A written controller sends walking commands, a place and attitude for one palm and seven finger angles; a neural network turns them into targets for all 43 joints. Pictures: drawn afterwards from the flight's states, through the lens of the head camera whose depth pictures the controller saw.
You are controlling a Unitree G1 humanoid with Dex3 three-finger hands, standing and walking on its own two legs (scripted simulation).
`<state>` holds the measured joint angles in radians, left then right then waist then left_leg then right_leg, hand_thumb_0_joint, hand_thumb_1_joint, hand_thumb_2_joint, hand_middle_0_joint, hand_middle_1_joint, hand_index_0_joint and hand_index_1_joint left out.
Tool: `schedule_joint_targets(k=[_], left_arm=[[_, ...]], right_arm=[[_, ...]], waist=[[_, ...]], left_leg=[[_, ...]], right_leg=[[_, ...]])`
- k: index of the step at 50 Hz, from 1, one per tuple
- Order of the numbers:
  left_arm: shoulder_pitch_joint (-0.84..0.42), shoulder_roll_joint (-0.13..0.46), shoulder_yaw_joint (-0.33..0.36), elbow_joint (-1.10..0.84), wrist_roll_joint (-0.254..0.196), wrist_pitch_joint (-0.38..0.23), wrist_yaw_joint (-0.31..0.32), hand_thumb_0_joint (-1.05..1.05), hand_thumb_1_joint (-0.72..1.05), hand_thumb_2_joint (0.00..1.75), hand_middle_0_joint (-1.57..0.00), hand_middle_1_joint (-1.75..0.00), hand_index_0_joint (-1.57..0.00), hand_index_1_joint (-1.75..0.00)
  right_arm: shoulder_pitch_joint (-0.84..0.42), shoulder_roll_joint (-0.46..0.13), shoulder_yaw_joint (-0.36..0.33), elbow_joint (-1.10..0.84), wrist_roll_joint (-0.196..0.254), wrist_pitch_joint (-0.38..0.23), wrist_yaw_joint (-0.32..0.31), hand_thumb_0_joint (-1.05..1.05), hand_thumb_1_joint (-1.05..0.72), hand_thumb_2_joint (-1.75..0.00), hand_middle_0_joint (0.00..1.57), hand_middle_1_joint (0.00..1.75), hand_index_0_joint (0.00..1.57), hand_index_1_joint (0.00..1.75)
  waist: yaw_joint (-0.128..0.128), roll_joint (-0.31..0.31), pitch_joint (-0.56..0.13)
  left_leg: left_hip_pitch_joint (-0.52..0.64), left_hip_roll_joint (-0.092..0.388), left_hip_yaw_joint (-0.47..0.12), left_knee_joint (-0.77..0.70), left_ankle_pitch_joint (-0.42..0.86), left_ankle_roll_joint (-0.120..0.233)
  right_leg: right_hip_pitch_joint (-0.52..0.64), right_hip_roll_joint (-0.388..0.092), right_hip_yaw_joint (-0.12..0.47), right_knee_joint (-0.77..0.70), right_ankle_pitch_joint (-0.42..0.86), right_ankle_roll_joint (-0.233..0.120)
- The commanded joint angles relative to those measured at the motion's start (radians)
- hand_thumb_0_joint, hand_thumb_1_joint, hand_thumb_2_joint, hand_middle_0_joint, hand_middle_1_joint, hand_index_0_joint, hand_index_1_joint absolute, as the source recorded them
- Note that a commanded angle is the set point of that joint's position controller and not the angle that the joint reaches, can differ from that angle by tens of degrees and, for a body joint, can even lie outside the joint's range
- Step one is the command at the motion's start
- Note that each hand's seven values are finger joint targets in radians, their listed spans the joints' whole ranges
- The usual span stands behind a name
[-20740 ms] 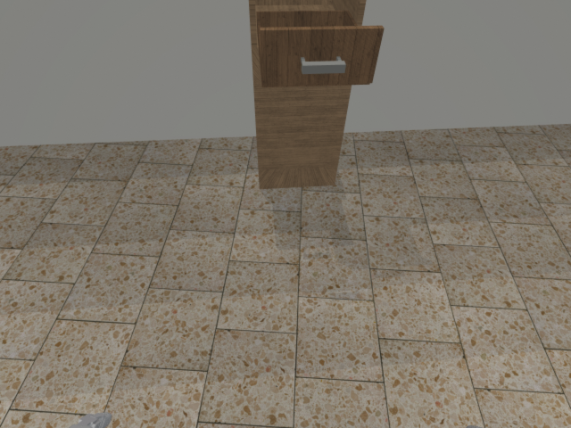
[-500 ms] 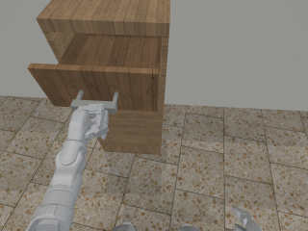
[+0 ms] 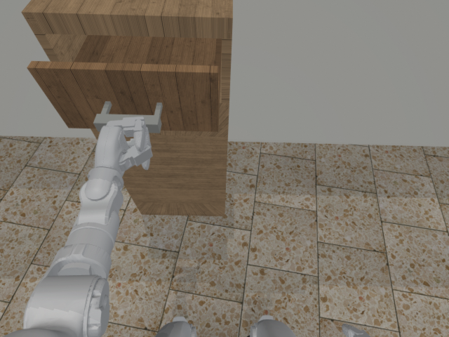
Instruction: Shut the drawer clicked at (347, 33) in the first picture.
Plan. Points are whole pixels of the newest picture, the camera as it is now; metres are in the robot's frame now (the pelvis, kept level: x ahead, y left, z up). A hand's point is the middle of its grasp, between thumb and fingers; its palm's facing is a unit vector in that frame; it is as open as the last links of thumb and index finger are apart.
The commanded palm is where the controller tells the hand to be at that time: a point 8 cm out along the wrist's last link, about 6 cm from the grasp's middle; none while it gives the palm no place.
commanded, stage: push the drawer shut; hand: left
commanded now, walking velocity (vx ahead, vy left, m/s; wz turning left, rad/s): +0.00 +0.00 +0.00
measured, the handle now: (130, 115) +0.51 +0.18 +0.07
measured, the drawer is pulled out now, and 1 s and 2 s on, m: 0.10 0.00 0.00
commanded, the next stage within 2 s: pull the fist back off the drawer in 1.00 s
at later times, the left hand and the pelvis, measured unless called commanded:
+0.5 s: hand (154, 119) +0.50 +0.13 +0.07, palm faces -0.04 -1.00 -0.03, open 3.0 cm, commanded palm +0.49 +0.18 +0.07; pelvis +0.00 +0.00 -0.01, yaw -1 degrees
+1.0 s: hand (150, 108) +0.54 +0.14 +0.06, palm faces -0.03 -1.00 -0.04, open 2.8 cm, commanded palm +0.56 +0.18 +0.07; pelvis +0.00 +0.01 -0.02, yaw -1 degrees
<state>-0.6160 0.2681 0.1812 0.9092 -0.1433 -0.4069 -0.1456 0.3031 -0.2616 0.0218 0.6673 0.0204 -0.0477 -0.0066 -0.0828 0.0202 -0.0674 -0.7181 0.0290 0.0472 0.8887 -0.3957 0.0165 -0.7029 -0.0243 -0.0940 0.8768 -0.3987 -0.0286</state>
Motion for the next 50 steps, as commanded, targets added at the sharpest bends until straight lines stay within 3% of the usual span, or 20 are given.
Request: schedule_joint_targets(k=[1,9,12,15,17,18,22,24,28,30,40,42,45,47,50], left_arm=[[-0.592,0.202,0.071,-0.15,-0.005,-0.082,0.01,0.0,0.9,0.9,-1.4,-1.6,-1.4,-1.6],[-0.666,0.252,0.115,-0.067,0.01,-0.092,0.002,0.0,0.9,0.9,-1.4,-1.6,-1.4,-1.6],[-0.705,0.298,0.143,-0.025,0.019,-0.086,0.004,0.0,0.9,0.9,-1.4,-1.6,-1.4,-1.6],[-0.721,0.292,0.143,-0.004,0.027,-0.083,0.001,0.0,0.9,0.9,-1.4,-1.6,-1.4,-1.6],[-0.74,0.322,0.164,0.001,0.035,-0.084,0.006,0.0,0.9,0.9,-1.4,-1.6,-1.4,-1.6],[-0.748,0.298,0.145,0.0,0.037,-0.084,0.007,0.0,0.9,0.9,-1.4,-1.6,-1.4,-1.6],[-0.778,0.343,0.176,0.026,0.049,-0.079,0.018,0.0,0.9,0.9,-1.4,-1.6,-1.4,-1.6],[-0.814,0.317,0.15,0.033,0.058,-0.079,0.018,0.0,0.9,0.9,-1.4,-1.6,-1.4,-1.6],[-0.844,0.356,0.18,0.044,0.068,-0.08,0.033,0.0,0.9,0.9,-1.4,-1.6,-1.4,-1.6],[-0.851,0.355,0.179,0.064,0.074,-0.073,0.036,0.0,0.9,0.9,-1.4,-1.6,-1.4,-1.6],[-0.999,0.416,0.197,0.108,0.104,-0.063,0.059,0.0,0.9,0.9,-1.4,-1.6,-1.4,-1.6],[-1.051,0.4,0.17,0.108,0.108,-0.059,0.062,0.0,0.9,0.9,-1.4,-1.6,-1.4,-1.6],[-1.093,0.419,0.168,0.113,0.113,-0.063,0.064,0.0,0.9,0.9,-1.4,-1.6,-1.4,-1.6],[-1.125,0.383,0.137,0.117,0.113,-0.062,0.066,0.0,0.9,0.9,-1.4,-1.6,-1.4,-1.6],[-1.155,0.398,0.133,0.133,0.112,-0.057,0.073,0.0,0.9,0.9,-1.4,-1.6,-1.4,-1.6]], right_arm=[[0.09,-0.142,-0.051,-0.081,0.003,-0.029,-0.013,0.0,-0.9,-0.9,0.2,0.3,0.2,0.3],[0.143,-0.148,-0.053,-0.079,-0.009,-0.014,-0.005,0.0,-0.9,-0.9,0.2,0.3,0.2,0.3],[0.16,-0.154,-0.052,-0.074,-0.012,-0.007,-0.005,0.0,-0.9,-0.9,0.2,0.3,0.2,0.3],[0.179,-0.154,-0.052,-0.075,-0.016,-0.001,-0.002,0.0,-0.9,-0.9,0.2,0.3,0.2,0.3],[0.196,-0.156,-0.055,-0.073,-0.02,0.003,0.0,0.0,-0.9,-0.9,0.2,0.3,0.2,0.3],[0.198,-0.157,-0.054,-0.073,-0.022,0.005,0.003,0.0,-0.9,-0.9,0.2,0.3,0.2,0.3],[0.223,-0.164,-0.056,-0.068,-0.028,0.018,0.006,0.0,-0.9,-0.9,0.2,0.3,0.2,0.3],[0.234,-0.162,-0.054,-0.065,-0.03,0.023,0.009,0.0,-0.9,-0.9,0.2,0.3,0.2,0.3],[0.255,-0.173,-0.059,-0.059,-0.038,0.033,0.012,0.0,-0.9,-0.9,0.2,0.3,0.2,0.3],[0.258,-0.172,-0.056,-0.061,-0.039,0.039,0.015,0.0,-0.9,-0.9,0.2,0.3,0.2,0.3],[0.298,-0.184,-0.051,-0.047,-0.049,0.052,0.012,0.0,-0.9,-0.9,0.2,0.3,0.2,0.3],[0.303,-0.183,-0.047,-0.041,-0.05,0.049,0.011,0.0,-0.9,-0.9,0.2,0.3,0.2,0.3],[0.307,-0.187,-0.046,-0.031,-0.051,0.044,0.007,0.0,-0.9,-0.9,0.2,0.3,0.2,0.3],[0.31,-0.187,-0.044,-0.026,-0.055,0.037,0.008,0.0,-0.9,-0.9,0.2,0.3,0.2,0.3],[0.314,-0.197,-0.04,-0.02,-0.055,0.031,0.004,0.0,-0.9,-0.9,0.2,0.3,0.2,0.3]], waist=[[-0.066,0.003,-0.355],[-0.077,0.011,-0.424],[-0.089,-0.007,-0.4],[-0.094,0.025,-0.426],[-0.093,0.031,-0.443],[-0.102,0.055,-0.446],[-0.107,0.035,-0.455],[-0.122,0.064,-0.454],[-0.129,0.045,-0.481],[-0.131,0.074,-0.471],[-0.181,0.081,-0.481],[-0.204,0.098,-0.472],[-0.211,0.14,-0.487],[-0.225,0.148,-0.477],[-0.244,0.15,-0.468]], left_leg=[[0.164,-0.031,-0.067,-0.105,0.11,0.011],[0.14,-0.031,-0.059,-0.074,0.15,0.017],[0.093,-0.029,-0.057,-0.064,0.122,0.02],[0.115,-0.027,-0.061,-0.056,0.156,0.02],[0.114,-0.026,-0.062,-0.048,0.17,0.02],[0.136,-0.025,-0.063,-0.046,0.183,0.02],[0.123,-0.02,-0.069,-0.035,0.195,0.02],[0.143,-0.018,-0.076,-0.033,0.205,0.018],[0.159,-0.014,-0.084,-0.02,0.227,0.02],[0.15,-0.015,-0.079,-0.018,0.229,0.019],[0.124,-0.011,-0.097,0.01,0.221,0.023],[0.126,-0.01,-0.104,0.01,0.202,0.024],[0.153,-0.006,-0.115,0.018,0.196,0.02],[0.161,-0.004,-0.126,0.015,0.173,0.019],[0.145,-0.002,-0.135,0.014,0.122,0.019]], right_leg=[[0.114,0.04,0.089,-0.127,0.168,0.014],[0.118,0.047,0.097,-0.104,0.214,0.017],[0.111,0.047,0.104,-0.108,0.189,0.02],[0.086,0.051,0.097,-0.095,0.211,0.018],[0.088,0.052,0.098,-0.09,0.217,0.017],[0.063,0.054,0.093,-0.087,0.223,0.016],[0.057,0.057,0.091,-0.083,0.224,0.017],[0.022,0.06,0.083,-0.077,0.222,0.016],[0.006,0.064,0.078,-0.07,0.225,0.015],[-0.005,0.062,0.079,-0.073,0.227,0.017],[-0.062,0.065,0.076,-0.066,0.198,0.02],[-0.088,0.065,0.072,-0.068,0.173,0.021],[-0.128,0.065,0.069,-0.065,0.148,0.017],[-0.157,0.067,0.062,-0.065,0.122,0.016],[-0.191,0.066,0.061,-0.066,0.081,0.017]])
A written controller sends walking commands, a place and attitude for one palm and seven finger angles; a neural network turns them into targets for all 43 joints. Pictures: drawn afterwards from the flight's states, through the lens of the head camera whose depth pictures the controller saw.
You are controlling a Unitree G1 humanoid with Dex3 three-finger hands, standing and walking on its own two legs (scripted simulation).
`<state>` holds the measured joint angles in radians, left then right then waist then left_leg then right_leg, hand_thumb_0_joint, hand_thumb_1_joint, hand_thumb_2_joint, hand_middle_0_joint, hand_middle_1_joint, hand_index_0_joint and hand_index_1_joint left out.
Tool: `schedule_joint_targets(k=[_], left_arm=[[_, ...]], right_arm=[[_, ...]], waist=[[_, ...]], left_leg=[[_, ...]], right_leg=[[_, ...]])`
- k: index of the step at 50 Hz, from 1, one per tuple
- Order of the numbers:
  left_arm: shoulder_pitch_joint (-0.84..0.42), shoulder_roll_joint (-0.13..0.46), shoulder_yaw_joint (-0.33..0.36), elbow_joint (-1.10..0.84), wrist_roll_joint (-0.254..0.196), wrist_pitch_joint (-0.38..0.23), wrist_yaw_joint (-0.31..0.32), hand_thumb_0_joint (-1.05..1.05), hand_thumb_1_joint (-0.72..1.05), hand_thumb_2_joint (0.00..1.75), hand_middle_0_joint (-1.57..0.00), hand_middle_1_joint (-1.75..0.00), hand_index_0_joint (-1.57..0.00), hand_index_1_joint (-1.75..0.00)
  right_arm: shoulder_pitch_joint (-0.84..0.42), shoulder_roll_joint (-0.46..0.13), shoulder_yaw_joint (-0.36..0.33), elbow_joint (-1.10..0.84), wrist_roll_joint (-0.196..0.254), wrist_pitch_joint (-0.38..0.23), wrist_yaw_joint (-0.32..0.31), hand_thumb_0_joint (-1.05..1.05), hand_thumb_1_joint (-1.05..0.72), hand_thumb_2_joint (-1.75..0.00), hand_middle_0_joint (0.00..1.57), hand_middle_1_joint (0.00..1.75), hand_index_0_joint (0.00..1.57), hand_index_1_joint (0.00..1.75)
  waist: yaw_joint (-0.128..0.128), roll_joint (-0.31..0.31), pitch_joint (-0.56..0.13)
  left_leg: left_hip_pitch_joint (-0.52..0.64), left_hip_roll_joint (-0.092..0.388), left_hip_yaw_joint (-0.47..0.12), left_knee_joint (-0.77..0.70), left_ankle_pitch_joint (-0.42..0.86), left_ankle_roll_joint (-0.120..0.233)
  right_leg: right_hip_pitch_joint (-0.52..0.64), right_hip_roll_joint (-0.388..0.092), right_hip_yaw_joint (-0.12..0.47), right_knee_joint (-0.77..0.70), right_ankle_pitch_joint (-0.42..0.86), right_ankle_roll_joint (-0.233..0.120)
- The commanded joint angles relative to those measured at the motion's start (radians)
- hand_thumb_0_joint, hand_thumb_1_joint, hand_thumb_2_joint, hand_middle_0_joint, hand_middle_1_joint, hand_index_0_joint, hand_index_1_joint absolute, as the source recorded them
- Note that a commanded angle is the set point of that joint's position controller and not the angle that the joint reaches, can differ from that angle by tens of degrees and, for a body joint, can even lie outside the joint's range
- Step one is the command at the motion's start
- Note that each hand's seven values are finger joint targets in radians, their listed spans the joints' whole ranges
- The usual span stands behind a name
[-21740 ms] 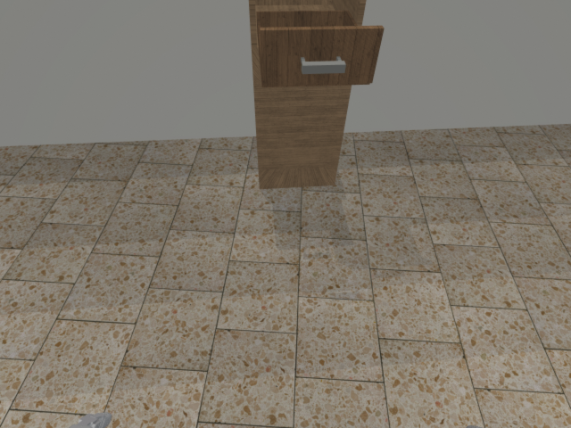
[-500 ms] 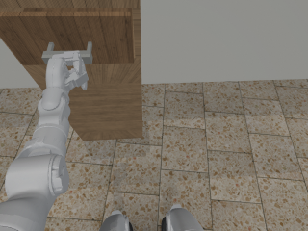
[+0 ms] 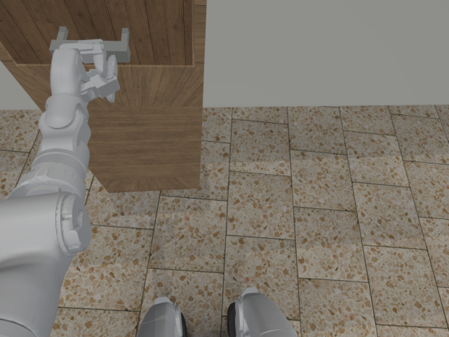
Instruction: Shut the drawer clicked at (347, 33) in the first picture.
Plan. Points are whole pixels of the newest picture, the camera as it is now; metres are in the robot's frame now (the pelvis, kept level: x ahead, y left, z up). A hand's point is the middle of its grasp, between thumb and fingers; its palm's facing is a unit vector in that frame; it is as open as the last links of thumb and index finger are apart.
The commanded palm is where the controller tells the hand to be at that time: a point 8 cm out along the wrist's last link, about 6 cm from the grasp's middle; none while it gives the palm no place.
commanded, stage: pull the fist back off the drawer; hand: left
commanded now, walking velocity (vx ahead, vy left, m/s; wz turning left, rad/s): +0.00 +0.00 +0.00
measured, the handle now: (93, 42) +0.61 +0.17 +0.09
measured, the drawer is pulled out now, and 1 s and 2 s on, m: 0.00 0.00 0.00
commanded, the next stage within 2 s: draw the hand back to the body in 0.80 s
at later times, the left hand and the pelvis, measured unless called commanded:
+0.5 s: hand (112, 77) +0.54 +0.13 +0.09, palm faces -0.03 -1.00 -0.03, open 2.8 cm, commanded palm +0.51 +0.17 +0.09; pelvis -0.01 +0.01 +0.00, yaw -1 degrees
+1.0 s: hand (106, 92) +0.50 +0.14 +0.10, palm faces +0.00 -1.00 -0.03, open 3.3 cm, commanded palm +0.45 +0.19 +0.11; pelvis +0.04 +0.00 +0.02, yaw -1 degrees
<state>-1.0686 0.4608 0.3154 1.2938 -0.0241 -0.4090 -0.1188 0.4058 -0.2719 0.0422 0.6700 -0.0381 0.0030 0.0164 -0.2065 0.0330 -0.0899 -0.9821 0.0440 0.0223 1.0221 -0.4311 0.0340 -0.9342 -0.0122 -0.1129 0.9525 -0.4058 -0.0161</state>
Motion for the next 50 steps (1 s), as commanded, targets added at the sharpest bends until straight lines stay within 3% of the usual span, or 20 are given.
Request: schedule_joint_targets(k=[1,3,5,16,18,19,20,23,25,28,29,31,33,35,37,38,42,45,48,50], left_arm=[[-0.71,0.201,-0.011,-0.24,-0.003,-0.052,0.049,0.0,0.9,0.9,-1.4,-1.6,-1.4,-1.6],[-0.731,0.162,-0.038,-0.246,-0.008,-0.048,0.054,0.0,0.9,0.9,-1.4,-1.6,-1.4,-1.6],[-0.747,0.203,-0.019,-0.243,-0.01,-0.038,0.06,0.0,0.9,0.9,-1.4,-1.6,-1.4,-1.6],[-0.69,0.174,-0.01,-0.222,-0.001,-0.031,0.062,0.0,0.9,0.9,-1.4,-1.6,-1.4,-1.6],[-0.654,0.196,0.018,-0.213,-0.004,-0.029,0.063,0.0,0.9,0.9,-1.4,-1.6,-1.4,-1.6],[-0.654,0.213,0.031,-0.252,-0.003,-0.037,0.062,0.0,0.9,0.9,-1.4,-1.6,-1.4,-1.6],[-0.614,0.168,0.006,-0.248,-0.008,-0.036,0.056,0.0,0.9,0.9,-1.4,-1.6,-1.4,-1.6],[-0.527,0.203,0.048,-0.25,-0.02,-0.038,0.05,0.0,0.9,0.9,-1.4,-1.6,-1.4,-1.6],[-0.492,0.172,0.032,-0.303,-0.021,-0.046,0.046,0.0,0.9,0.9,-1.4,-1.6,-1.4,-1.6],[-0.358,0.154,0.045,-0.341,-0.033,-0.053,0.046,0.0,0.9,0.9,-1.4,-1.6,-1.4,-1.6],[-0.339,0.156,0.046,-0.38,-0.033,-0.06,0.046,0.0,0.9,0.9,-1.4,-1.6,-1.4,-1.6],[-0.243,0.101,0.019,-0.429,-0.041,-0.063,0.046,0.0,0.9,0.9,-1.4,-1.6,-1.4,-1.6],[-0.174,0.054,-0.008,-0.452,-0.053,-0.055,0.046,0.0,0.9,0.9,-1.4,-1.6,-1.4,-1.6],[-0.103,0.068,0.019,-0.479,-0.067,-0.045,0.051,0.0,0.9,0.9,-1.4,-1.6,-1.4,-1.6],[-0.128,0.042,-0.006,-0.527,-0.07,-0.048,0.053,0.0,0.9,0.9,-1.4,-1.6,-1.4,-1.6],[-0.124,0.063,0.011,-0.532,-0.069,-0.051,0.057,0.0,0.9,0.9,-1.4,-1.6,-1.4,-1.6],[-0.115,0.026,-0.019,-0.573,-0.071,-0.075,0.051,0.0,0.9,0.9,-1.4,-1.6,-1.4,-1.6],[-0.093,0.023,-0.021,-0.545,-0.08,-0.072,0.032,0.0,0.9,0.9,-1.4,-1.6,-1.4,-1.6],[0.074,0.044,-0.001,-0.663,-0.103,-0.049,0.001,0.0,0.9,0.9,-1.4,-1.6,-1.4,-1.6],[0.186,0.015,-0.019,-0.752,-0.129,-0.019,-0.018,0.0,0.9,0.9,-1.4,-1.6,-1.4,-1.6]], right_arm=[[0.213,-0.188,-0.059,-0.022,0.003,-0.024,-0.02,0.0,-0.9,-0.9,0.2,0.3,0.2,0.3],[0.214,-0.19,-0.059,-0.02,0.002,-0.032,-0.021,0.0,-0.9,-0.9,0.2,0.3,0.2,0.3],[0.221,-0.198,-0.055,-0.018,0.002,-0.039,-0.027,0.0,-0.9,-0.9,0.2,0.3,0.2,0.3],[0.219,-0.202,-0.058,-0.038,-0.009,-0.039,-0.005,0.0,-0.9,-0.9,0.2,0.3,0.2,0.3],[0.219,-0.205,-0.056,-0.043,-0.011,-0.035,-0.003,0.0,-0.9,-0.9,0.2,0.3,0.2,0.3],[0.22,-0.206,-0.059,-0.05,-0.01,-0.032,-0.002,0.0,-0.9,-0.9,0.2,0.3,0.2,0.3],[0.215,-0.2,-0.062,-0.056,-0.008,-0.03,0.002,0.0,-0.9,-0.9,0.2,0.3,0.2,0.3],[0.212,-0.2,-0.063,-0.063,-0.004,-0.018,0.004,0.0,-0.9,-0.9,0.2,0.3,0.2,0.3],[0.199,-0.191,-0.067,-0.078,-0.001,-0.01,0.009,0.0,-0.9,-0.9,0.2,0.3,0.2,0.3],[0.191,-0.185,-0.075,-0.095,0.004,0.006,0.014,0.0,-0.9,-0.9,0.2,0.3,0.2,0.3],[0.184,-0.182,-0.077,-0.101,0.006,0.011,0.016,0.0,-0.9,-0.9,0.2,0.3,0.2,0.3],[0.167,-0.17,-0.084,-0.114,0.012,0.023,0.022,0.0,-0.9,-0.9,0.2,0.3,0.2,0.3],[0.157,-0.164,-0.087,-0.119,0.019,0.033,0.026,0.0,-0.9,-0.9,0.2,0.3,0.2,0.3],[0.144,-0.163,-0.092,-0.126,0.026,0.042,0.026,0.0,-0.9,-0.9,0.2,0.3,0.2,0.3],[0.127,-0.151,-0.092,-0.127,0.032,0.044,0.022,0.0,-0.9,-0.9,0.2,0.3,0.2,0.3],[0.129,-0.154,-0.093,-0.121,0.032,0.045,0.018,0.0,-0.9,-0.9,0.2,0.3,0.2,0.3],[0.108,-0.14,-0.097,-0.109,0.037,0.039,0.013,0.0,-0.9,-0.9,0.2,0.3,0.2,0.3],[0.101,-0.141,-0.099,-0.095,0.04,0.039,0.01,0.0,-0.9,-0.9,0.2,0.3,0.2,0.3],[0.069,-0.137,-0.099,-0.146,0.052,0.041,0.007,0.0,-0.9,-0.9,0.2,0.3,0.2,0.3],[0.041,-0.126,-0.096,-0.173,0.062,0.04,0.005,0.0,-0.9,-0.9,0.2,0.3,0.2,0.3]], waist=[[-0.123,0.147,-0.431],[-0.136,0.164,-0.433],[-0.139,0.149,-0.446],[-0.103,0.153,-0.446],[-0.093,0.137,-0.442],[-0.079,0.144,-0.48],[-0.072,0.151,-0.488],[-0.046,0.101,-0.468],[-0.025,0.14,-0.487],[0.006,0.095,-0.509],[0.019,0.114,-0.519],[0.037,0.104,-0.52],[0.039,0.072,-0.479],[0.058,0.033,-0.463],[0.048,0.034,-0.437],[0.051,0.008,-0.421],[0.054,0.057,-0.446],[0.053,0.033,-0.435],[0.11,0.068,-0.531],[0.124,0.043,-0.519]], left_leg=[[0.408,-0.015,-0.118,-0.128,0.135,0.0],[0.432,-0.012,-0.127,-0.13,0.117,0.001],[0.407,-0.012,-0.126,-0.133,0.088,0.002],[0.423,-0.013,-0.153,-0.147,0.051,-0.008],[0.412,-0.016,-0.146,-0.148,0.06,-0.005],[0.434,-0.013,-0.15,-0.149,0.09,-0.008],[0.453,-0.014,-0.146,-0.151,0.106,-0.01],[0.428,-0.015,-0.128,-0.154,0.129,-0.006],[0.463,-0.014,-0.121,-0.161,0.168,-0.012],[0.489,-0.013,-0.104,-0.163,0.26,-0.011],[0.507,-0.012,-0.1,-0.167,0.288,-0.016],[0.533,-0.011,-0.088,-0.172,0.345,-0.018],[0.532,-0.011,-0.078,-0.178,0.379,-0.016],[0.502,-0.017,-0.058,-0.188,0.384,-0.012],[0.493,-0.022,-0.044,-0.194,0.378,-0.008],[0.483,-0.023,-0.043,-0.19,0.384,-0.006],[0.54,-0.023,-0.042,-0.183,0.458,-0.012],[0.544,-0.024,-0.042,-0.178,0.482,-0.013],[0.586,-0.033,-0.025,-0.201,0.557,-0.01],[0.609,-0.028,-0.021,-0.221,0.611,-0.007]], right_leg=[[0.023,0.053,0.075,-0.139,0.071,0.002],[-0.016,0.052,0.071,-0.137,0.059,0.001],[-0.001,0.052,0.075,-0.139,0.043,0.005],[-0.016,0.049,0.058,-0.125,0.026,-0.005],[0.004,0.051,0.059,-0.127,0.028,-0.007],[0.018,0.051,0.057,-0.12,0.044,-0.007],[0.023,0.052,0.057,-0.123,0.052,-0.008],[0.076,0.056,0.058,-0.132,0.065,-0.009],[0.088,0.055,0.056,-0.132,0.086,-0.01],[0.151,0.062,0.055,-0.136,0.151,-0.01],[0.162,0.061,0.056,-0.135,0.171,-0.011],[0.194,0.064,0.054,-0.139,0.221,-0.012],[0.214,0.066,0.053,-0.147,0.257,-0.011],[0.273,0.066,0.061,-0.156,0.299,-0.008],[0.299,0.064,0.069,-0.167,0.326,-0.004],[0.311,0.062,0.073,-0.165,0.343,-0.006],[0.317,0.057,0.077,-0.156,0.4,-0.005],[0.325,0.054,0.079,-0.156,0.424,-0.003],[0.457,0.049,0.09,-0.163,0.518,-0.007],[0.509,0.046,0.086,-0.186,0.576,-0.002]])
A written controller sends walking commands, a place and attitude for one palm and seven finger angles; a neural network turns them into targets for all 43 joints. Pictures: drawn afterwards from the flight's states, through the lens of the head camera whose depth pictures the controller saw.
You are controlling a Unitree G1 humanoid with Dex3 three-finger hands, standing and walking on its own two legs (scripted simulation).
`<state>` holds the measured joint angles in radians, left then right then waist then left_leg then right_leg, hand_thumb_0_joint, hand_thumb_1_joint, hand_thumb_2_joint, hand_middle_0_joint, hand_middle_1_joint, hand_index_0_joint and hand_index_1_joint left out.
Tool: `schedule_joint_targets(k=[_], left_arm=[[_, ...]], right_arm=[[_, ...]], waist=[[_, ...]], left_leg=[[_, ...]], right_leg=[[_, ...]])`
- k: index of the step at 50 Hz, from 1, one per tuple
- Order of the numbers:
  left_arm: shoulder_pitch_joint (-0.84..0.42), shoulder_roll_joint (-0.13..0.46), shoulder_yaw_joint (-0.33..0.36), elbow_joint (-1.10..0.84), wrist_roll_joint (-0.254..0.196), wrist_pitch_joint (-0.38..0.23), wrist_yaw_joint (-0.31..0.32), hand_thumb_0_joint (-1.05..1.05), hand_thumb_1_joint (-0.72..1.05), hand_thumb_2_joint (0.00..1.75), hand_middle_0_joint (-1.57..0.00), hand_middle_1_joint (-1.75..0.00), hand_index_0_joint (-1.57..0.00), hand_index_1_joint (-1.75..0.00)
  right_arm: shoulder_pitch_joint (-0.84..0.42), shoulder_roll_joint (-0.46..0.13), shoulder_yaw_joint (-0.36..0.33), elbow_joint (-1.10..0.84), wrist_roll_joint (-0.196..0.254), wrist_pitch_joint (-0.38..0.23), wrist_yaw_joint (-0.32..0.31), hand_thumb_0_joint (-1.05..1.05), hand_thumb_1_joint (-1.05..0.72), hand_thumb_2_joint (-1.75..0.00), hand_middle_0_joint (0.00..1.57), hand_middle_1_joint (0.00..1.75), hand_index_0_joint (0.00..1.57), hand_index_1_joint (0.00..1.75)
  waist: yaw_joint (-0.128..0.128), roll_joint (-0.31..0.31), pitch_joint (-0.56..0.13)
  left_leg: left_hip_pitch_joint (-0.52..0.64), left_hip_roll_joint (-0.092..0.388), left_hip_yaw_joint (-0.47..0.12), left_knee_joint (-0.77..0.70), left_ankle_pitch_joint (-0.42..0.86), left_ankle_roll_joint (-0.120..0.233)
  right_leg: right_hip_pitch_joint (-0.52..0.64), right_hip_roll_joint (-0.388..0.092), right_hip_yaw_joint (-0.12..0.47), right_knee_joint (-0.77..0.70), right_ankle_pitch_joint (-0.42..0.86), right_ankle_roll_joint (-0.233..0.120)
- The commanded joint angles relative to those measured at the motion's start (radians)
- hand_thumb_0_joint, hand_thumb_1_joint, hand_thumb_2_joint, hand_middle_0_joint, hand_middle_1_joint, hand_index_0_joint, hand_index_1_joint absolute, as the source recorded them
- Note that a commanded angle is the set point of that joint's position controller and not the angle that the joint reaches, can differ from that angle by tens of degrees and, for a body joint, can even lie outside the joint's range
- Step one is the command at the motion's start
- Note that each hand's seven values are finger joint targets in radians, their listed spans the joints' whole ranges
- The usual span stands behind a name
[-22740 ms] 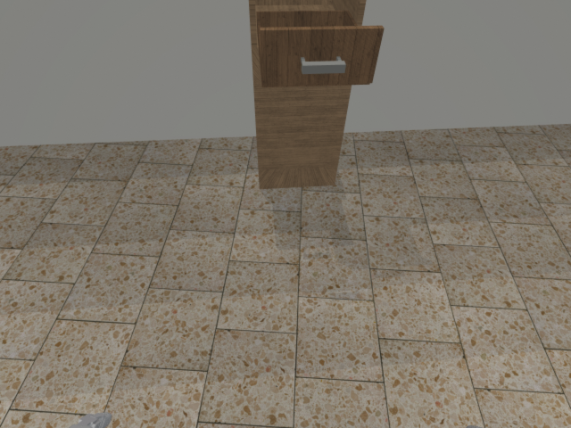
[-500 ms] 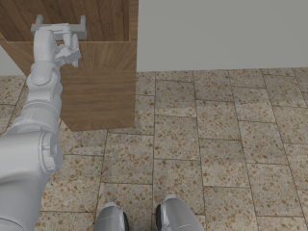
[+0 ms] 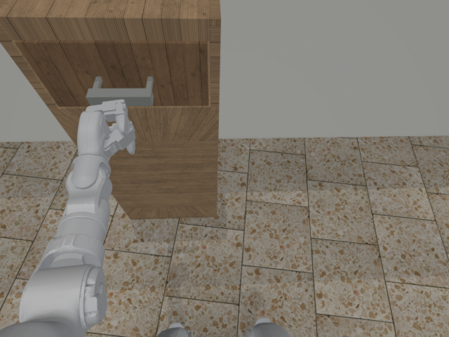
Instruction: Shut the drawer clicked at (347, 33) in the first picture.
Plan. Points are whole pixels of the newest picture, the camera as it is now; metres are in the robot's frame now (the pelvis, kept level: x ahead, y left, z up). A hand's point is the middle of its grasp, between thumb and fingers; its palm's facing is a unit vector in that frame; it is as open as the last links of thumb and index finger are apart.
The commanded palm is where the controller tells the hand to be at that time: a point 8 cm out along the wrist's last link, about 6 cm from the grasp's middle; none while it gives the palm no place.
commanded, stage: draw the hand back to the body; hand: left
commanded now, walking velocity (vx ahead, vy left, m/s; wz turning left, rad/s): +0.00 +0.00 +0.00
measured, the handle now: (122, 89) +0.57 +0.18 +0.07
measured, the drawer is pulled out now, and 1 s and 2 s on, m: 0.00 0.00 0.00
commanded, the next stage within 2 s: step back with the hand held close in 1.28 s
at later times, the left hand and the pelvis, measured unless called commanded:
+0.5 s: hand (80, 186) +0.32 +0.19 +0.13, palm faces +0.10 -0.98 -0.17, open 3.3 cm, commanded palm +0.28 +0.24 +0.15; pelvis +0.01 -0.01 +0.03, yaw +2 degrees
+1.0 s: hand out of the picture +0.21 +0.23 +0.19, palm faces +0.38 -0.86 -0.35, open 3.3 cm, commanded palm +0.15 +0.28 +0.21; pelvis +0.01 +0.00 +0.05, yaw +2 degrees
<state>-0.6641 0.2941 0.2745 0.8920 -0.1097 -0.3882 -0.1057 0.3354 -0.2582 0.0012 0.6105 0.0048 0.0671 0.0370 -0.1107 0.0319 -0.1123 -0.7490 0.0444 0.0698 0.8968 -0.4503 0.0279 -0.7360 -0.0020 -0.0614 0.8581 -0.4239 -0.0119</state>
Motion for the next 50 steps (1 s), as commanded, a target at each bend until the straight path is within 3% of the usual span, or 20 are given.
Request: schedule_joint_targets(k=[1,3,8,11,15,18,20,21,22,24,27,28,30,36,38,42,48,50], left_arm=[[-0.181,0.179,0.02,-0.382,-0.059,-0.021,-0.038,0.0,0.9,0.9,-1.4,-1.6,-1.4,-1.6],[-0.107,0.188,0.033,-0.427,-0.084,0.012,-0.051,0.0,0.9,0.9,-1.4,-1.6,-1.4,-1.6],[-0.002,0.167,0.0,-0.618,-0.11,0.057,-0.071,0.0,0.9,0.9,-1.4,-1.6,-1.4,-1.6],[0.056,0.135,-0.024,-0.676,-0.127,0.082,-0.088,0.0,0.9,0.9,-1.4,-1.6,-1.4,-1.6],[0.137,0.148,-0.019,-0.759,-0.138,0.119,-0.105,0.0,0.9,0.9,-1.4,-1.6,-1.4,-1.6],[0.24,0.158,0.0,-0.81,-0.157,0.151,-0.119,0.0,0.9,0.9,-1.4,-1.6,-1.4,-1.6],[0.264,0.143,-0.014,-0.864,-0.159,0.172,-0.126,0.0,0.9,0.9,-1.4,-1.6,-1.4,-1.6],[0.302,0.2,-0.058,-0.952,-0.041,0.185,-0.006,0.0,0.9,0.9,-1.4,-1.6,-1.4,-1.6],[0.375,0.139,-0.082,-0.953,-0.027,0.211,0.055,0.0,0.9,0.9,-1.4,-1.6,-1.4,-1.6],[0.436,0.141,-0.086,-0.984,-0.002,0.244,0.121,0.0,0.9,0.9,-1.4,-1.6,-1.4,-1.6],[0.492,0.163,-0.056,-1.076,0.023,0.265,0.173,0.0,0.9,0.9,-1.4,-1.6,-1.4,-1.6],[0.498,0.176,-0.053,-1.089,0.028,0.269,0.18,0.0,0.9,0.9,-1.4,-1.6,-1.4,-1.6],[0.519,0.164,-0.057,-1.163,0.035,0.271,0.195,0.0,0.9,0.9,-1.4,-1.6,-1.4,-1.6],[0.686,0.144,-0.051,-1.269,0.041,0.276,0.21,0.0,0.9,0.9,-1.4,-1.6,-1.4,-1.6],[0.748,0.152,-0.034,-1.291,0.042,0.277,0.211,0.0,0.9,0.9,-1.4,-1.6,-1.4,-1.6],[0.854,0.156,-0.002,-1.391,0.042,0.27,0.214,0.0,0.9,0.9,-1.4,-1.6,-1.4,-1.6],[1.029,0.199,0.082,-1.487,0.04,0.257,0.222,0.0,0.9,0.9,-1.4,-1.6,-1.4,-1.6],[1.046,0.189,0.081,-1.53,0.037,0.249,0.224,0.0,0.9,0.9,-1.4,-1.6,-1.4,-1.6]], right_arm=[[0.097,-0.139,-0.054,-0.122,0.025,-0.026,-0.019,0.0,-0.9,-0.9,0.2,0.3,0.2,0.3],[0.075,-0.141,-0.052,-0.139,0.033,-0.031,-0.026,0.0,-0.9,-0.9,0.2,0.3,0.2,0.3],[0.007,-0.13,-0.043,-0.165,0.046,-0.058,-0.043,0.0,-0.9,-0.9,0.2,0.3,0.2,0.3],[-0.027,-0.126,-0.039,-0.164,0.049,-0.083,-0.052,0.0,-0.9,-0.9,0.2,0.3,0.2,0.3],[-0.077,-0.126,-0.03,-0.173,0.053,-0.112,-0.063,0.0,-0.9,-0.9,0.2,0.3,0.2,0.3],[-0.113,-0.128,-0.024,-0.19,0.055,-0.137,-0.07,0.0,-0.9,-0.9,0.2,0.3,0.2,0.3],[-0.141,-0.12,-0.017,-0.198,0.059,-0.151,-0.073,0.0,-0.9,-0.9,0.2,0.3,0.2,0.3],[-0.194,-0.103,-0.019,-0.193,0.051,-0.138,-0.085,0.0,-0.9,-0.9,0.2,0.3,0.2,0.3],[-0.2,-0.099,-0.016,-0.2,0.046,-0.137,-0.093,0.0,-0.9,-0.9,0.2,0.3,0.2,0.3],[-0.216,-0.1,-0.009,-0.189,0.043,-0.128,-0.102,0.0,-0.9,-0.9,0.2,0.3,0.2,0.3],[-0.239,-0.091,0.001,-0.185,0.033,-0.122,-0.109,0.0,-0.9,-0.9,0.2,0.3,0.2,0.3],[-0.249,-0.094,0.002,-0.176,0.032,-0.122,-0.111,0.0,-0.9,-0.9,0.2,0.3,0.2,0.3],[-0.254,-0.084,0.006,-0.179,0.026,-0.127,-0.11,0.0,-0.9,-0.9,0.2,0.3,0.2,0.3],[-0.274,-0.078,0.005,-0.176,0.013,-0.142,-0.101,0.0,-0.9,-0.9,0.2,0.3,0.2,0.3],[-0.28,-0.081,0.003,-0.17,0.01,-0.143,-0.099,0.0,-0.9,-0.9,0.2,0.3,0.2,0.3],[-0.281,-0.074,-0.001,-0.179,0.005,-0.151,-0.091,0.0,-0.9,-0.9,0.2,0.3,0.2,0.3],[-0.283,-0.071,-0.01,-0.175,0.003,-0.171,-0.089,0.0,-0.9,-0.9,0.2,0.3,0.2,0.3],[-0.285,-0.065,-0.008,-0.179,0.006,-0.179,-0.089,0.0,-0.9,-0.9,0.2,0.3,0.2,0.3]], waist=[[0.03,0.007,-0.475],[0.038,-0.043,-0.422],[0.047,0.022,-0.343],[0.043,-0.003,-0.3],[0.057,0.021,-0.266],[0.073,-0.016,-0.25],[0.08,0.026,-0.23],[0.122,-0.007,-0.176],[0.104,-0.032,-0.128],[0.11,-0.051,-0.097],[0.122,-0.011,-0.101],[0.121,-0.021,-0.071],[0.122,0.035,-0.079],[0.135,0.01,-0.026],[0.142,-0.004,0.006],[0.149,0.008,-0.004],[0.164,0.014,0.025],[0.161,0.025,0.041]], left_leg=[[0.362,-0.028,-0.064,-0.109,0.614,0.003],[0.332,-0.034,-0.05,-0.135,0.564,0.009],[0.381,-0.041,-0.04,-0.186,0.539,0.01],[0.41,-0.041,-0.048,-0.213,0.496,0.01],[0.442,-0.044,-0.058,-0.248,0.466,0.007],[0.453,-0.046,-0.057,-0.268,0.455,0.01],[0.477,-0.046,-0.062,-0.286,0.456,0.007],[0.518,-0.046,-0.057,-0.335,0.433,0.006],[0.531,-0.04,-0.054,-0.363,0.397,0.006],[0.551,-0.036,-0.056,-0.405,0.384,0.009],[0.609,-0.038,-0.054,-0.446,0.423,0.009],[0.619,-0.036,-0.056,-0.459,0.42,0.01],[0.668,-0.038,-0.055,-0.48,0.453,0.007],[0.707,-0.033,-0.062,-0.52,0.498,0.002],[0.7,-0.032,-0.063,-0.527,0.496,0.001],[0.713,-0.029,-0.068,-0.526,0.537,-0.002],[0.685,-0.027,-0.067,-0.522,0.51,-0.002],[0.674,-0.027,-0.071,-0.526,0.471,-0.004]], right_leg=[[0.341,0.036,0.033,-0.105,0.607,-0.004],[0.394,0.034,0.036,-0.128,0.628,-0.003],[0.435,0.023,0.036,-0.175,0.64,-0.002],[0.435,0.024,0.028,-0.207,0.599,0.0],[0.452,0.017,0.022,-0.231,0.557,-0.005],[0.488,0.012,0.021,-0.25,0.559,-0.003],[0.485,0.011,0.017,-0.261,0.541,-0.006],[0.498,-0.013,0.044,-0.325,0.47,-0.012],[0.486,-0.014,0.04,-0.353,0.436,-0.006],[0.53,-0.012,0.041,-0.386,0.415,-0.006],[0.595,-0.016,0.037,-0.415,0.444,-0.008],[0.59,-0.01,0.039,-0.436,0.429,-0.009],[0.62,-0.012,0.037,-0.45,0.451,-0.012],[0.655,-0.007,0.026,-0.485,0.459,-0.011],[0.659,-0.004,0.025,-0.498,0.451,-0.012],[0.676,-0.008,0.021,-0.491,0.474,-0.01],[0.671,-0.009,0.023,-0.498,0.453,-0.009],[0.659,-0.011,0.021,-0.499,0.417,-0.009]])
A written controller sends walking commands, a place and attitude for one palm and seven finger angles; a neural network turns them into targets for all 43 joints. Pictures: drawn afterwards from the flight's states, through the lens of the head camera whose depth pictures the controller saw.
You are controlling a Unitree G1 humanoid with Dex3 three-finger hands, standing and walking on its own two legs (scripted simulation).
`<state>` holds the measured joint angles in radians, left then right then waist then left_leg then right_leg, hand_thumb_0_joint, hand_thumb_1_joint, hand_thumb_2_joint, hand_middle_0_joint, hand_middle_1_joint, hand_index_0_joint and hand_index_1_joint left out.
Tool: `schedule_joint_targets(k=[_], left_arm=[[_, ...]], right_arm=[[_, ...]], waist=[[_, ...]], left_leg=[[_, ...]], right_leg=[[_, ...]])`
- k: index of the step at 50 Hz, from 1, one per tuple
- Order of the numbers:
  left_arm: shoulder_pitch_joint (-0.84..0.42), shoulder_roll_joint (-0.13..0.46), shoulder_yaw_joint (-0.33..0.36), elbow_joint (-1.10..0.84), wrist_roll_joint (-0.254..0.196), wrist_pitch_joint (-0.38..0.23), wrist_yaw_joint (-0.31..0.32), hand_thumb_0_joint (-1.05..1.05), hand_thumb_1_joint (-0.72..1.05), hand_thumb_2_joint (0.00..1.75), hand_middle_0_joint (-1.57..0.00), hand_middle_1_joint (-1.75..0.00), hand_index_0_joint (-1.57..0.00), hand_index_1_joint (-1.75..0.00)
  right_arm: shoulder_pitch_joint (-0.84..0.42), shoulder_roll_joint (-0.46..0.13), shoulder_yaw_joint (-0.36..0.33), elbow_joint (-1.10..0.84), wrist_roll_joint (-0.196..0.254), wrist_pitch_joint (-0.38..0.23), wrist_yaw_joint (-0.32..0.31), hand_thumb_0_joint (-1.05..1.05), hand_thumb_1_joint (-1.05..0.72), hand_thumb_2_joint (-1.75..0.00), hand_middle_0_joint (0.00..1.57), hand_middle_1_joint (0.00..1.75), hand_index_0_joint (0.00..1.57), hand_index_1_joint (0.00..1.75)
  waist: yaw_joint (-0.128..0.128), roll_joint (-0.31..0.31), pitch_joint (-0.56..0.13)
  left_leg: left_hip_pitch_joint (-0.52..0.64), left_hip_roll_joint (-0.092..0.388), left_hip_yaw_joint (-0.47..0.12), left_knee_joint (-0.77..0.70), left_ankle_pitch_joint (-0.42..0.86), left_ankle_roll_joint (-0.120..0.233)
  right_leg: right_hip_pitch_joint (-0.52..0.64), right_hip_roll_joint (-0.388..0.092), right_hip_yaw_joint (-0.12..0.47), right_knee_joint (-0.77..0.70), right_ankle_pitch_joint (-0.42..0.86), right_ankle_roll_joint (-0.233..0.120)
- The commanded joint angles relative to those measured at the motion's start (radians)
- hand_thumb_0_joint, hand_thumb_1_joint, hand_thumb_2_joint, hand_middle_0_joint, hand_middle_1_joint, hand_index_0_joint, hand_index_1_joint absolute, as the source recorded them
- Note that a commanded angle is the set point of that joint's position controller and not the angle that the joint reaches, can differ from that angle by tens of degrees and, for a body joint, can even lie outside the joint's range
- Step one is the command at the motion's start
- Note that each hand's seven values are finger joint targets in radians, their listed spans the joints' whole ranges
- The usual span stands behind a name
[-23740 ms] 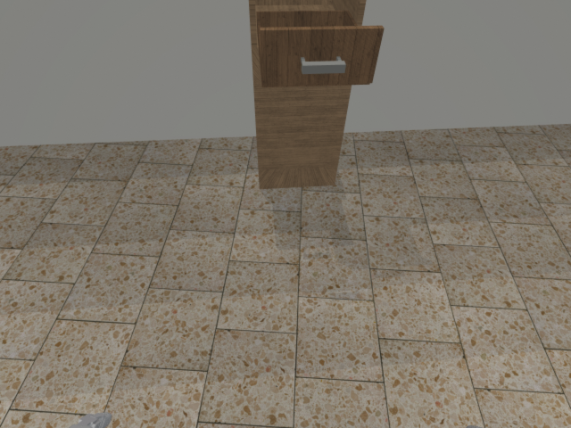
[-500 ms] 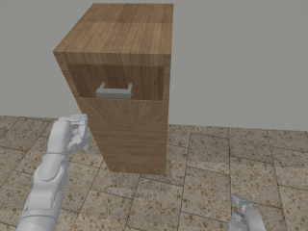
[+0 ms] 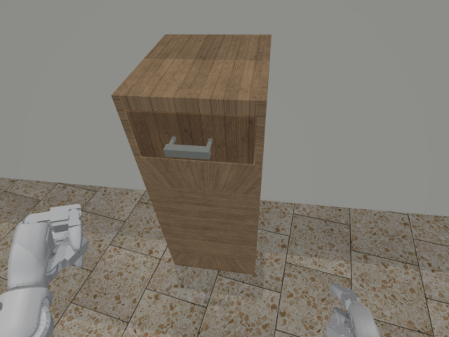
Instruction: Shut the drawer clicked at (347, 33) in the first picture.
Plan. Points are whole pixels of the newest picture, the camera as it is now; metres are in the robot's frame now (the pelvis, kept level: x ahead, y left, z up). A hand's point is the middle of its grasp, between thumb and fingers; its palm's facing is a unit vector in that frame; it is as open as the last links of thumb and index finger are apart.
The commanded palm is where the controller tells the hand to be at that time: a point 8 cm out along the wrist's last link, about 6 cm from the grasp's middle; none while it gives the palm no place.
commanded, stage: draw the hand back to the body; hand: left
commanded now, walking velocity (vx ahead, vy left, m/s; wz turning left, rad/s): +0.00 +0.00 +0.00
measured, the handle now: (189, 146) +0.57 +0.17 +0.02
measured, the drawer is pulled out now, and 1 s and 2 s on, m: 0.00 0.00 0.00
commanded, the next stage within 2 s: step back with the hand held close in 0.28 s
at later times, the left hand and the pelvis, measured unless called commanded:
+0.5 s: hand (52, 255) +0.17 +0.24 +0.17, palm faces +0.42 -0.81 -0.41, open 3.3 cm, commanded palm +0.11 +0.28 +0.17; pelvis -0.02 +0.00 +0.00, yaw +0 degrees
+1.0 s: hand (29, 295) +0.12 +0.25 +0.15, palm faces +0.34 -0.81 -0.48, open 3.2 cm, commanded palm +0.06 +0.29 +0.17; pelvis -0.07 +0.01 -0.01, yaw +1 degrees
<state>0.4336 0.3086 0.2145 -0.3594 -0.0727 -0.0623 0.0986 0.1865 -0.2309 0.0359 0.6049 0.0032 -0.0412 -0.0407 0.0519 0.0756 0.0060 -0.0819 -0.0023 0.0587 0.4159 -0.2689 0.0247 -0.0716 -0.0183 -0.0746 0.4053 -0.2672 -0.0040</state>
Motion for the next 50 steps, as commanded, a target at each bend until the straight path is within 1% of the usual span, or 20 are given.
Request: schedule_joint_targets(k=[1,5,7,8,12,14,17,20,21,22,23,24,26,28,31,33,36,39,43,50], left_arm=[[-0.026,0.175,0.149,-0.28,-0.001,-0.079,0.021,0.0,0.9,0.9,-1.4,-1.6,-1.4,-1.6],[0.044,0.195,0.191,-0.335,-0.003,-0.093,0.029,0.0,0.9,0.9,-1.4,-1.6,-1.4,-1.6],[0.035,0.154,0.153,-0.299,0.002,-0.093,0.027,0.0,0.9,0.9,-1.4,-1.6,-1.4,-1.6],[0.021,0.149,0.146,-0.291,0.007,-0.094,0.027,0.0,0.9,0.9,-1.4,-1.6,-1.4,-1.6],[-0.007,0.161,0.155,-0.285,0.009,-0.102,0.036,0.0,0.9,0.9,-1.4,-1.6,-1.4,-1.6],[-0.011,0.164,0.157,-0.291,0.009,-0.106,0.037,0.0,0.9,0.9,-1.4,-1.6,-1.4,-1.6],[0.004,0.178,0.171,-0.319,0.01,-0.113,0.041,0.0,0.9,0.9,-1.4,-1.6,-1.4,-1.6],[0.016,0.175,0.175,-0.312,0.007,-0.11,0.04,0.0,0.9,0.9,-1.4,-1.6,-1.4,-1.6],[-0.127,0.329,0.336,-0.421,0.005,-0.156,0.044,0.0,0.9,0.9,-1.4,-1.6,-1.4,-1.6],[-0.018,0.259,0.294,-0.299,0.007,-0.161,0.035,0.0,0.9,0.9,-1.4,-1.6,-1.4,-1.6],[0.006,0.242,0.275,-0.305,0.012,-0.168,0.028,0.0,0.9,0.9,-1.4,-1.6,-1.4,-1.6],[0.079,0.189,0.234,-0.269,0.013,-0.167,0.023,0.0,0.9,0.9,-1.4,-1.6,-1.4,-1.6],[0.144,0.161,0.203,-0.285,0.014,-0.167,0.018,0.0,0.9,0.9,-1.4,-1.6,-1.4,-1.6],[0.176,0.179,0.218,-0.313,0.014,-0.168,0.021,0.0,0.9,0.9,-1.4,-1.6,-1.4,-1.6],[0.204,0.215,0.248,-0.369,0.013,-0.171,0.03,0.0,0.9,0.9,-1.4,-1.6,-1.4,-1.6],[0.208,0.248,0.276,-0.408,0.011,-0.174,0.037,0.0,0.9,0.9,-1.4,-1.6,-1.4,-1.6],[0.219,0.245,0.275,-0.421,0.011,-0.173,0.043,0.0,0.9,0.9,-1.4,-1.6,-1.4,-1.6],[0.222,0.242,0.274,-0.424,0.012,-0.175,0.046,0.0,0.9,0.9,-1.4,-1.6,-1.4,-1.6],[0.213,0.238,0.272,-0.439,0.018,-0.181,0.048,0.0,0.9,0.9,-1.4,-1.6,-1.4,-1.6],[0.202,0.233,0.276,-0.434,0.026,-0.202,0.055,0.0,0.9,0.9,-1.4,-1.6,-1.4,-1.6]], right_arm=[[-0.134,-0.092,-0.044,-0.172,0.007,-0.075,-0.013,0.0,-0.9,-0.9,0.2,0.3,0.2,0.3],[-0.133,-0.09,-0.046,-0.172,0.01,-0.099,-0.02,0.0,-0.9,-0.9,0.2,0.3,0.2,0.3],[-0.126,-0.094,-0.049,-0.161,0.01,-0.105,-0.021,0.0,-0.9,-0.9,0.2,0.3,0.2,0.3],[-0.126,-0.098,-0.052,-0.158,0.011,-0.11,-0.024,0.0,-0.9,-0.9,0.2,0.3,0.2,0.3],[-0.122,-0.098,-0.051,-0.151,0.007,-0.121,-0.032,0.0,-0.9,-0.9,0.2,0.3,0.2,0.3],[-0.126,-0.096,-0.049,-0.149,0.006,-0.127,-0.035,0.0,-0.9,-0.9,0.2,0.3,0.2,0.3],[-0.127,-0.093,-0.05,-0.149,0.005,-0.138,-0.036,0.0,-0.9,-0.9,0.2,0.3,0.2,0.3],[-0.129,-0.088,-0.047,-0.148,0.003,-0.142,-0.035,0.0,-0.9,-0.9,0.2,0.3,0.2,0.3],[-0.109,-0.115,-0.056,-0.184,0.006,-0.114,-0.027,0.0,-0.9,-0.9,0.2,0.3,0.2,0.3],[-0.096,-0.095,-0.056,-0.155,0.002,-0.097,-0.026,0.0,-0.9,-0.9,0.2,0.3,0.2,0.3],[-0.104,-0.098,-0.061,-0.169,0.003,-0.087,-0.023,0.0,-0.9,-0.9,0.2,0.3,0.2,0.3],[-0.099,-0.097,-0.061,-0.166,-0.001,-0.075,-0.022,0.0,-0.9,-0.9,0.2,0.3,0.2,0.3],[-0.098,-0.112,-0.071,-0.181,-0.002,-0.052,-0.017,0.0,-0.9,-0.9,0.2,0.3,0.2,0.3],[-0.107,-0.115,-0.078,-0.194,-0.002,-0.035,-0.02,0.0,-0.9,-0.9,0.2,0.3,0.2,0.3],[-0.103,-0.113,-0.087,-0.216,0.004,-0.013,-0.025,0.0,-0.9,-0.9,0.2,0.3,0.2,0.3],[-0.109,-0.114,-0.089,-0.223,0.003,-0.005,-0.034,0.0,-0.9,-0.9,0.2,0.3,0.2,0.3],[-0.101,-0.108,-0.092,-0.231,0.007,0.001,-0.04,0.0,-0.9,-0.9,0.2,0.3,0.2,0.3],[-0.1,-0.108,-0.093,-0.229,0.006,-0.003,-0.046,0.0,-0.9,-0.9,0.2,0.3,0.2,0.3],[-0.097,-0.12,-0.097,-0.232,0.004,-0.017,-0.046,0.0,-0.9,-0.9,0.2,0.3,0.2,0.3],[-0.088,-0.117,-0.094,-0.231,0.002,-0.035,-0.043,0.0,-0.9,-0.9,0.2,0.3,0.2,0.3]], waist=[[0.0,-0.028,-0.061],[0.008,-0.014,-0.042],[-0.005,-0.049,-0.003],[-0.008,-0.041,0.018],[-0.002,-0.05,0.001],[0.001,-0.03,-0.002],[0.009,-0.016,-0.045],[0.01,-0.024,-0.017],[-0.028,-0.047,0.053],[-0.033,-0.122,0.05],[-0.033,-0.098,0.055],[-0.04,-0.075,0.027],[-0.042,-0.038,-0.037],[-0.037,-0.028,-0.082],[-0.038,-0.061,-0.145],[-0.034,-0.04,-0.168],[-0.037,-0.037,-0.168],[-0.037,-0.009,-0.151],[-0.039,0.009,-0.128],[-0.055,-0.053,-0.077]], left_leg=[[0.001,0.022,-0.061,-0.046,0.276,0.0],[-0.013,0.022,-0.063,-0.046,0.231,-0.001],[-0.022,0.024,-0.063,-0.05,0.194,0.002],[-0.022,0.024,-0.061,-0.053,0.173,0.002],[-0.022,0.02,-0.066,-0.057,0.127,0.008],[-0.02,0.018,-0.067,-0.06,0.119,0.007],[-0.007,0.017,-0.063,-0.05,0.157,0.007],[-0.022,0.017,-0.064,-0.053,0.165,0.003],[-0.118,0.041,-0.085,-0.027,0.101,0.028],[-0.114,0.038,-0.094,-0.003,0.103,0.026],[-0.107,0.034,-0.086,0.008,0.109,0.024],[-0.105,0.043,-0.084,0.009,0.145,0.022],[-0.107,0.058,-0.087,-0.002,0.232,0.022],[-0.113,0.066,-0.097,-0.011,0.301,0.021],[-0.128,0.079,-0.105,-0.003,0.355,0.024],[-0.143,0.081,-0.115,-0.003,0.39,0.022],[-0.169,0.094,-0.123,-0.003,0.387,0.026],[-0.215,0.105,-0.138,-0.022,0.336,0.031],[-0.324,0.116,-0.157,-0.05,0.174,0.042],[-0.433,0.095,-0.166,-0.043,-0.128,0.044]], right_leg=[[-0.015,0.008,0.032,-0.047,0.246,-0.016],[-0.027,0.01,0.036,-0.054,0.209,-0.018],[-0.059,0.01,0.034,-0.061,0.168,-0.015],[-0.077,0.011,0.034,-0.073,0.142,-0.014],[-0.071,0.005,0.041,-0.075,0.094,-0.015],[-0.064,0.004,0.044,-0.079,0.083,-0.017],[-0.038,0.002,0.048,-0.068,0.127,-0.019],[-0.035,0.004,0.045,-0.068,0.144,-0.02],[-0.105,-0.052,0.15,-0.12,0.168,-0.014],[-0.114,-0.077,0.148,-0.131,0.168,-0.019],[-0.143,-0.084,0.157,-0.141,0.182,-0.021],[-0.126,-0.089,0.134,-0.118,0.204,-0.018],[-0.087,-0.078,0.1,-0.065,0.261,-0.008],[-0.066,-0.066,0.08,-0.03,0.294,-0.002],[-0.034,-0.06,0.076,0.015,0.339,0.004],[-0.023,-0.057,0.074,0.041,0.37,0.004],[-0.03,-0.049,0.076,0.072,0.366,0.009],[-0.038,-0.039,0.078,0.092,0.317,0.011],[-0.014,-0.029,0.09,0.113,0.239,0.011],[-0.062,-0.05,0.139,0.051,0.059,-0.001]])
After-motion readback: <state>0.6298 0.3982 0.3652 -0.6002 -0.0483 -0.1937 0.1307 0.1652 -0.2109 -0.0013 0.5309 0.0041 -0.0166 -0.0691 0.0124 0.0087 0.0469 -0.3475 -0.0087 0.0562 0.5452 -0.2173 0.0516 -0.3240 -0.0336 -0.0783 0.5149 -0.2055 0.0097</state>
